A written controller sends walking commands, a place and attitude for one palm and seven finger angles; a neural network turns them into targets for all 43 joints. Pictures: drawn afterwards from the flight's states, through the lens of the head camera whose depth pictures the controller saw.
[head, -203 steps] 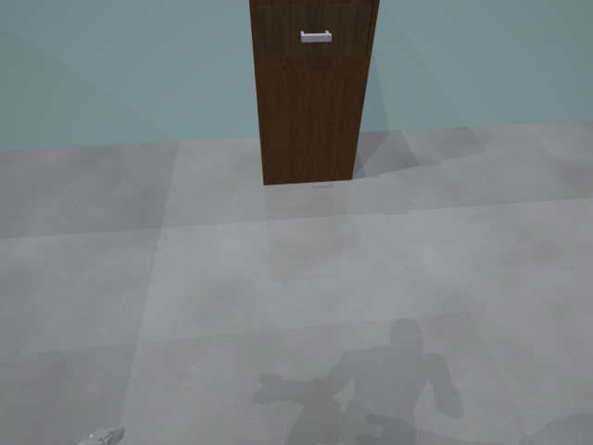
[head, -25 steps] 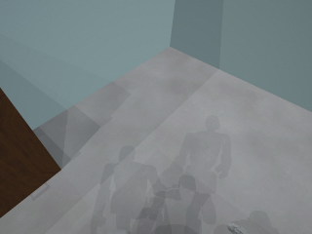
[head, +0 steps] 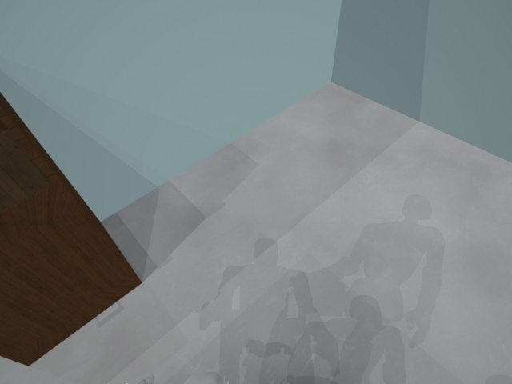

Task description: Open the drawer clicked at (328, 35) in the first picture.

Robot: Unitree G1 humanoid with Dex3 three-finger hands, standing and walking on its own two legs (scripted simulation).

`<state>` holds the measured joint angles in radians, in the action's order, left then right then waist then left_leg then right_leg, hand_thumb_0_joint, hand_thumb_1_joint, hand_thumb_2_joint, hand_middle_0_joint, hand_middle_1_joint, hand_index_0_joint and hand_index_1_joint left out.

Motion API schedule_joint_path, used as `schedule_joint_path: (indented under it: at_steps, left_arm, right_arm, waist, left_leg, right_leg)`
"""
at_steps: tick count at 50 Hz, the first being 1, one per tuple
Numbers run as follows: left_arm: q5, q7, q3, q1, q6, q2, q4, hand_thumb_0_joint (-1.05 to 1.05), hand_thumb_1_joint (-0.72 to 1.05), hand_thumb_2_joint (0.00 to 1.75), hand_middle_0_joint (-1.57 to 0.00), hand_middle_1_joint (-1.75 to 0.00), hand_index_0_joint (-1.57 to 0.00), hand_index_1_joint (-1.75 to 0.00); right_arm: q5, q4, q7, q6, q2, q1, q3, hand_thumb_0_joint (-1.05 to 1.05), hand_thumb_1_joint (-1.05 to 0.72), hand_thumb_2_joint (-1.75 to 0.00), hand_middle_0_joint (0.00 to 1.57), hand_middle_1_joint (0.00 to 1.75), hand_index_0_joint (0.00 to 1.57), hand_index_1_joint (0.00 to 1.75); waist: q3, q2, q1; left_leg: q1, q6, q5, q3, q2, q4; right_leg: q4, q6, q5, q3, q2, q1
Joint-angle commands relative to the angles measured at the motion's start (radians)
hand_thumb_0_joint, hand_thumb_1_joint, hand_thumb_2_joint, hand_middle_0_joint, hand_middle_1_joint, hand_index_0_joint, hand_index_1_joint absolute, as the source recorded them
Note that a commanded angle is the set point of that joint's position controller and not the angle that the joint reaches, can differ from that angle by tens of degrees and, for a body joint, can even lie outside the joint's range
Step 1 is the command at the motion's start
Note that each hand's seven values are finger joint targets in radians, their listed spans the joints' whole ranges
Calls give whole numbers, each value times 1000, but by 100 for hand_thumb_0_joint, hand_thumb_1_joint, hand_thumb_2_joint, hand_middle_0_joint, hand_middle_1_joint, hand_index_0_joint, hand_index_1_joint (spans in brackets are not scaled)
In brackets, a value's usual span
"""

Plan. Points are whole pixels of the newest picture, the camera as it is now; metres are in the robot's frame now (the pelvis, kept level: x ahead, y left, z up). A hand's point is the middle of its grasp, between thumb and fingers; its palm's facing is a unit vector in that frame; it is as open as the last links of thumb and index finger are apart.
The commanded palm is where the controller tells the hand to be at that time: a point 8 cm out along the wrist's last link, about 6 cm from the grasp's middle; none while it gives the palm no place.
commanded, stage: turn to face it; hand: left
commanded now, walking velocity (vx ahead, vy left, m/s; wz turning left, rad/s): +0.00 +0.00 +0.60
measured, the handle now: out of the picture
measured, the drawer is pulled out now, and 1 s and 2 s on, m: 0.00 0.00 0.00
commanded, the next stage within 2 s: take the last steps up to it in 1.12 s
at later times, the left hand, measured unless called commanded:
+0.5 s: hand out of the picture +0.01 +0.25 -0.16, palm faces +0.32 -0.90 -0.28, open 7.4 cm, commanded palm none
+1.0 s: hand out of the picture -0.07 +0.19 -0.17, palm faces +0.58 -0.78 -0.25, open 7.4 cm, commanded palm none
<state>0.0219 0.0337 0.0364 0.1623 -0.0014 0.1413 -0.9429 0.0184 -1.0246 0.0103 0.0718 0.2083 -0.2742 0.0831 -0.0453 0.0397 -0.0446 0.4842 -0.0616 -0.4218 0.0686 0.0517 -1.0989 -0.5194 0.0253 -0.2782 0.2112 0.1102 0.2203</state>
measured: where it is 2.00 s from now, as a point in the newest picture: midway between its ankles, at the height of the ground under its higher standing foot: outside the picture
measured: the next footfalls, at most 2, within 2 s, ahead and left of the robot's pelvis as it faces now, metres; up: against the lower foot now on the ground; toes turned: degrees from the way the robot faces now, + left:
left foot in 0.24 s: +0.04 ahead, +0.15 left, +0.00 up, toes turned +18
right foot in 0.62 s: +0.09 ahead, -0.11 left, +0.00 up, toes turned +18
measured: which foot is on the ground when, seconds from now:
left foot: up 0.00-0.22, down 0.24-0.62, up 0.64-1.00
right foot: down 0.00-0.24, up 0.26-0.60, down 0.62-1.00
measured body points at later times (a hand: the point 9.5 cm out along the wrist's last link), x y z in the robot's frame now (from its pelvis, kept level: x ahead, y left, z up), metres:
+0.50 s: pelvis +0.00 +0.02 -0.01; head +0.04 +0.03 +0.44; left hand -0.01 +0.30 -0.14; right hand +0.17 -0.20 -0.14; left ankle +0.00 +0.14 -0.74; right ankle +0.03 -0.13 -0.69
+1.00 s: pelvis +0.00 -0.01 -0.01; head +0.04 +0.01 +0.44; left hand -0.10 +0.23 -0.15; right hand +0.23 -0.17 -0.15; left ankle -0.08 +0.09 -0.72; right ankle +0.05 -0.12 -0.74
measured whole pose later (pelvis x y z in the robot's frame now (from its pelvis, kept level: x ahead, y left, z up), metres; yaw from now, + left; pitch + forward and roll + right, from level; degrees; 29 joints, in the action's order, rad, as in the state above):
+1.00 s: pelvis +0.00 -0.01 -0.01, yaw +35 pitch +0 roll +1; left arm 0.03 0.02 0.03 0.24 -0.02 0.20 -0.90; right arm 0.01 -0.94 0.03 0.08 0.25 -0.14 0.07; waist -0.09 -0.01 0.02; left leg 0.32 -0.05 -0.40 0.08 0.04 -0.72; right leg -0.59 -0.02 -0.34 0.25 0.17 0.23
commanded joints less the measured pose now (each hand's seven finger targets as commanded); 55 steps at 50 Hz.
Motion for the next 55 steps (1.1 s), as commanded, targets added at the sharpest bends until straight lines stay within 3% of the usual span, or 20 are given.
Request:
schedule_joint_path:
  at_steps: [1, 7, 10, 11, 12, 13, 16, 20, 25, 29, 30, 31, 32, 33, 37, 48, 50, 52, 53, 55]
  left_arm:
    - [5, 8, 48, 78, 12, 196, 45, 0, 90, 90, -20, -30, -20, -30]
    - [13, 3, 69, 89, -1, 246, 52, 0, 90, 90, -20, -30, -20, -30]
    - [1, -7, 74, 82, -10, 257, 60, 0, 90, 90, -20, -30, -20, -30]
    - [-6, -11, 73, 80, -13, 235, 75, 0, 90, 90, -20, -30, -20, -30]
    - [-12, -20, 54, 37, -15, 168, 126, 0, 90, 90, -20, -30, -20, -30]
    - [-2, -15, 47, -32, -26, 179, 156, 0, 90, 90, -20, -30, -20, -30]
    - [-2, -21, 63, -25, -33, 188, 123, 0, 90, 90, -20, -30, -20, -30]
    - [-6, -28, 59, 41, -32, 180, 99, 0, 90, 90, -20, -30, -20, -30]
    - [-13, -18, 52, 25, -31, 169, 127, 0, 90, 90, -20, -30, -20, -30]
    - [-17, -12, 57, 144, -10, 188, 111, 0, 90, 90, -20, -30, -20, -30]
    - [-4, -5, 68, 177, 3, 253, 111, 0, 90, 90, -20, -30, -20, -30]
    - [11, 0, 85, 165, 8, 360, 124, 0, 90, 90, -20, -30, -20, -30]
    - [1, 5, 79, 147, 2, 352, 135, 0, 90, 90, -20, -30, -20, -30]
    - [2, 9, 71, 77, 6, 293, 145, 0, 90, 90, -20, -30, -20, -30]
    - [1, 3, 44, 3, 10, 227, 158, 0, 90, 90, -20, -30, -20, -30]
    - [11, -1, 68, 136, -1, 290, 76, 0, 90, 90, -20, -30, -20, -30]
    - [-5, -5, 65, 114, -6, 276, 70, 0, 90, 90, -20, -30, -20, -30]
    - [-12, -12, 28, 78, -14, 164, 126, 0, 90, 90, -20, -30, -20, -30]
    - [-7, -4, 30, 48, -26, 186, 126, 0, 90, 90, -20, -30, -20, -30]
    - [-6, -6, 36, 24, -34, 173, 87, 0, 90, 90, -20, -30, -20, -30]
  right_arm:
    - [0, 98, 9, -22, 38, 62, 5, 0, -90, -90, 20, 30, 20, 30]
    - [-5, 160, 18, -31, 50, 140, 1, 0, -90, -90, 20, 30, 20, 30]
    - [0, 158, 16, -42, 95, 77, 11, 0, -90, -90, 20, 30, 20, 30]
    - [3, 146, 14, -52, 169, 6, 28, 0, -90, -90, 20, 30, 20, 30]
    - [5, 147, 7, -58, 289, -57, 57, 0, -90, -90, 20, 30, 20, 30]
    - [-1, 123, 0, -53, 314, -105, 58, 0, -90, -90, 20, 30, 20, 30]
    - [5, 169, -17, -57, 238, 86, 37, 0, -90, -90, 20, 30, 20, 30]
    - [4, 191, -17, -63, 231, 132, 28, 0, -90, -90, 20, 30, 20, 30]
    - [9, 192, -12, -48, 244, 119, 34, 0, -90, -90, 20, 30, 20, 30]
    - [0, 213, -5, -39, 229, 171, 39, 0, -90, -90, 20, 30, 20, 30]
    - [-10, 221, 0, -39, 174, 156, 33, 0, -90, -90, 20, 30, 20, 30]
    - [-9, 252, 2, -40, 97, 149, 20, 0, -90, -90, 20, 30, 20, 30]
    - [-2, 251, 0, -32, 162, 173, 34, 0, -90, -90, 20, 30, 20, 30]
    - [3, 229, 6, -21, 159, 167, 36, 0, -90, -90, 20, 30, 20, 30]
    - [2, 173, 24, -11, 125, 107, 29, 0, -90, -90, 20, 30, 20, 30]
    - [-10, 176, 14, -36, 82, 166, -9, 0, -90, -90, 20, 30, 20, 30]
    - [-6, 149, 10, -50, 123, 88, -2, 0, -90, -90, 20, 30, 20, 30]
    - [-5, 136, -3, -60, 301, -23, 36, 0, -90, -90, 20, 30, 20, 30]
    - [-2, 120, -9, -51, 287, -34, 29, 0, -90, -90, 20, 30, 20, 30]
    - [4, 122, -28, -58, 218, 54, 11, 0, -90, -90, 20, 30, 20, 30]
  waist:
    - [22, -224, 59]
    - [41, -255, 82]
    - [102, -170, 36]
    - [162, -6, -7]
    - [159, 309, -46]
    - [168, 227, -66]
    - [76, 198, 0]
    - [101, 101, 30]
    - [90, 111, 19]
    - [125, 86, 81]
    - [142, -89, 98]
    - [106, -405, 99]
    - [102, -293, 101]
    - [55, -230, 62]
    - [7, -228, 19]
    - [89, -254, 86]
    - [130, -173, 35]
    - [190, 277, -21]
    - [178, 179, -27]
    - [83, 193, 5]
  left_leg:
    - [56, -15, 11, 17, 24, 85]
    - [-61, 10, 4, 64, 21, 334]
    - [-245, 26, 190, 87, -2, 571]
    - [-410, 69, 364, -46, 83, 674]
    - [-528, 199, 730, -407, 352, 731]
    - [-489, 286, 807, -439, 417, 736]
    - [-314, 234, 465, -310, 265, 760]
    - [-318, 211, 504, -238, 188, 746]
    - [-271, 229, 447, -330, 181, 738]
    - [-143, 165, 422, -331, 107, 609]
    - [-9, 96, 237, -251, 15, 452]
    - [172, 12, -148, -83, -133, 185]
    - [120, 25, -172, -143, -73, 0]
    - [115, 30, -95, -170, -49, -91]
    - [106, -5, 52, -86, -22, -142]
    - [-136, 16, 23, 49, -34, 446]
    - [-337, 36, 252, 37, -22, 685]
    - [-575, 226, 915, -403, 363, 735]
    - [-508, 287, 910, -339, 383, 713]
    - [-412, 258, 818, -268, 280, 734]
  right_leg:
    - [174, 78, 416, -91, 248, -98]
    - [100, 79, 405, -62, 290, -95]
    - [-61, 13, 356, 6, 253, -48]
    - [-238, -39, 227, 29, 202, 74]
    - [-482, -126, -339, 30, 53, 358]
    - [-612, -119, -412, -102, 30, 394]
    - [-664, -110, -208, -184, 36, 387]
    - [-545, -121, -139, -175, -4, 306]
    - [-322, -114, -166, -174, -47, 196]
    - [44, -102, 31, -151, -73, -69]
    - [212, -66, 33, -294, 79, -200]
    - [269, 50, 165, -584, 359, -221]
    - [256, 112, 221, -548, 414, -87]
    - [253, 105, 172, -449, 341, -18]
    - [188, 57, 292, -207, 206, -26]
    - [49, 73, 539, -122, 252, -154]
    - [-91, 0, 470, -63, 206, -67]
    - [-454, -111, -368, -62, 19, 319]
    - [-536, -94, -383, -148, 30, 292]
    - [-584, -99, -267, -179, 34, 312]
